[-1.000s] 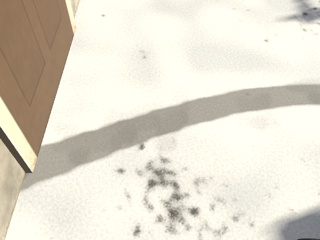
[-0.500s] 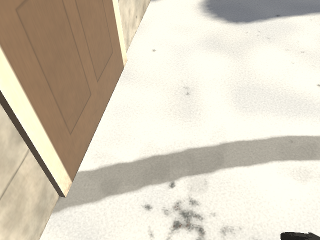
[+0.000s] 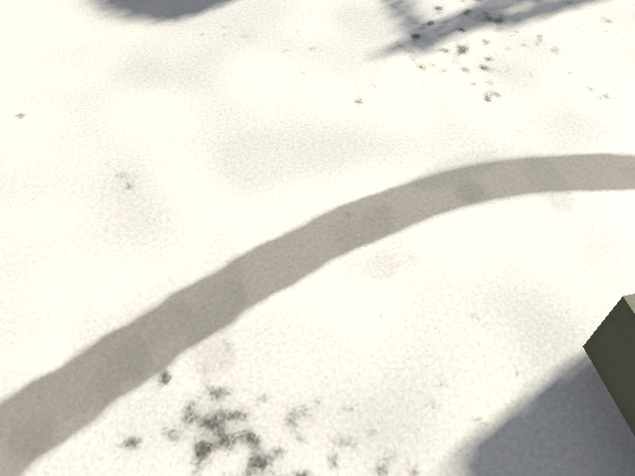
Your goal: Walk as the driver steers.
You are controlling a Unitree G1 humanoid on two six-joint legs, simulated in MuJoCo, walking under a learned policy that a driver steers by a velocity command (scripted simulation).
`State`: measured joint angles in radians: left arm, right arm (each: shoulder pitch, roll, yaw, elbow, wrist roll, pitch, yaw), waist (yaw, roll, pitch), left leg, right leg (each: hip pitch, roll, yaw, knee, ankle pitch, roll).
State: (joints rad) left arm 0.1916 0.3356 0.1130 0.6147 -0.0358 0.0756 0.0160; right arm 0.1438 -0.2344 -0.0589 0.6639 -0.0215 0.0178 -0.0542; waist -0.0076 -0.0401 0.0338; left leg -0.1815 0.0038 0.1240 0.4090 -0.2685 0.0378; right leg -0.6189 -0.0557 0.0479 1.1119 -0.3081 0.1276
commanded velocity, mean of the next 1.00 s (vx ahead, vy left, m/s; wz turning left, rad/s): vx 0.00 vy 0.00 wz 0.45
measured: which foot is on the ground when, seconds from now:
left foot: down 0.00-0.18, up 0.20-0.60, down 0.62-1.00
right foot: up 0.00-0.14, down 0.16-0.62, up 0.64-1.00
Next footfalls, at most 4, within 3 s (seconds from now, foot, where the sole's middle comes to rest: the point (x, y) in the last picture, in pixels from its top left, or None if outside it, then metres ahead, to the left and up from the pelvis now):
0.16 right None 0.06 -0.16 -0.78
0.62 left None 0.03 0.10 -0.78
1.18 right None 0.13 -0.09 -0.78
1.58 left None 0.17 0.16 -0.78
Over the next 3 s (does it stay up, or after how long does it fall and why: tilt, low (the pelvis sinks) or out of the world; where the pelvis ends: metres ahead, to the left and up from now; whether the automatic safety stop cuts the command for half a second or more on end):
stays up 1.22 0.28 -0.01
